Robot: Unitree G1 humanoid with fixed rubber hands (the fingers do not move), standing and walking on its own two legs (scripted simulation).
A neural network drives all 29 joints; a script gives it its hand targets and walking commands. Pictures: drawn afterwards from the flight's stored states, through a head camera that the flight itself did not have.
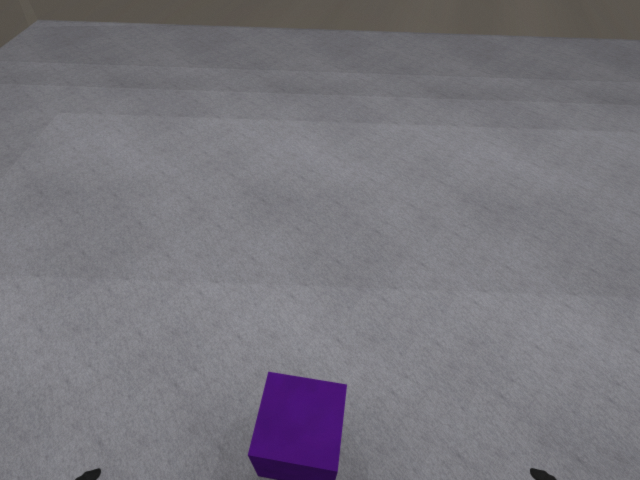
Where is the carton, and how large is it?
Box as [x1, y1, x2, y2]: [248, 372, 346, 479]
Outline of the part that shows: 268,372 248,452 248,456 257,474 260,476 276,479 334,479 337,471 346,384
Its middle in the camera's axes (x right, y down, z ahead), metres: -0.05 +0.52 +1.04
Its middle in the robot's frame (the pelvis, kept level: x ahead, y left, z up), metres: +0.36 +0.03 -0.66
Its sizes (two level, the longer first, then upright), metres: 0.210 0.200 0.250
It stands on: the floor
